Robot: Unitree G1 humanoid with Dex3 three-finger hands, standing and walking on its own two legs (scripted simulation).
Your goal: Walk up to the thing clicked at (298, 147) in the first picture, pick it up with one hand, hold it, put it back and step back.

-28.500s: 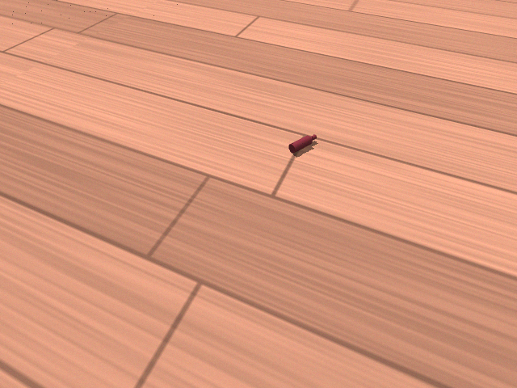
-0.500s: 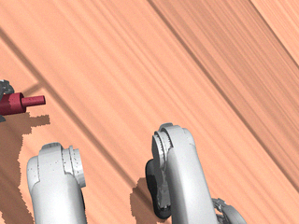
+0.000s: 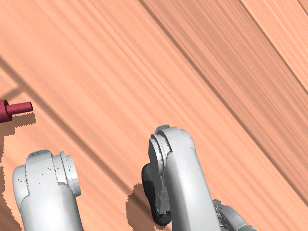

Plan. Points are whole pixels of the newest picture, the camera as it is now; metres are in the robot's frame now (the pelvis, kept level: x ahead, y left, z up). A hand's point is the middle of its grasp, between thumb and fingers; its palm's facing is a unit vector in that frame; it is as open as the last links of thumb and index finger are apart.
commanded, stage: rest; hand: left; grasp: from above
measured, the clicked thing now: out of the picture +0.42 +0.32 -0.25
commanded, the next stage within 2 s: open in 0.48 s
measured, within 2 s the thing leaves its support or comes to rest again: rests again in 0.10 s
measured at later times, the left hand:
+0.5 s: hand out of the picture +0.41 +0.34 -0.23, palm faces -0.43 -0.14 -0.89, open 8.5 cm
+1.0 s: hand out of the picture +0.42 +0.33 -0.23, palm faces -0.41 -0.13 -0.90, open 10.9 cm
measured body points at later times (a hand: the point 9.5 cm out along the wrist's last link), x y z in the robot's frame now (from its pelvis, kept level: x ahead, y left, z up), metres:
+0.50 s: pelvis +0.00 +0.01 +0.00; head +0.23 +0.13 +0.36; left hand +0.43 +0.34 -0.17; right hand +0.07 -0.26 -0.07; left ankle +0.06 +0.13 -0.25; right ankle +0.11 -0.14 -0.25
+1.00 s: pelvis -0.01 +0.01 +0.00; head +0.24 +0.13 +0.35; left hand +0.43 +0.34 -0.18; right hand +0.07 -0.26 -0.06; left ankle +0.06 +0.13 -0.25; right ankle +0.11 -0.14 -0.25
